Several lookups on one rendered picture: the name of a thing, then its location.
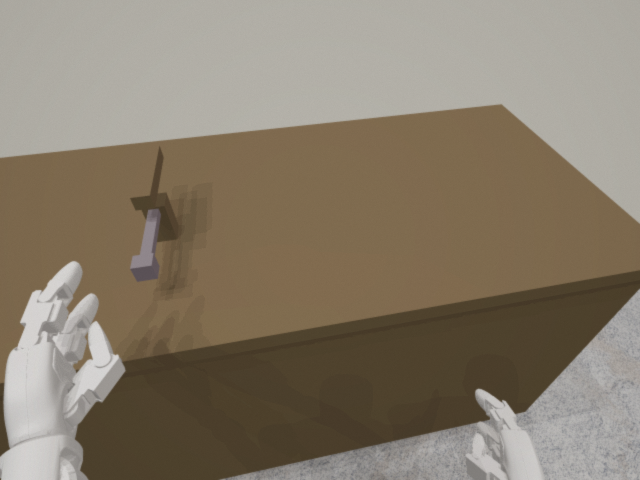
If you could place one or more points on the tap lever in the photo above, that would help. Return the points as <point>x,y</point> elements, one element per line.
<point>145,266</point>

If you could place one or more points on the counter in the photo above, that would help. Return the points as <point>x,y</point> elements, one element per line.
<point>322,288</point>

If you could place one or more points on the robot left hand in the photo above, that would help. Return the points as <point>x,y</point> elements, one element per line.
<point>40,370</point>

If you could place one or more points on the left robot forearm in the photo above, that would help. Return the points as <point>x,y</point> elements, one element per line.
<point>48,457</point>

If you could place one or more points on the robot right hand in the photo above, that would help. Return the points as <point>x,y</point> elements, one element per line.
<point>513,451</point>

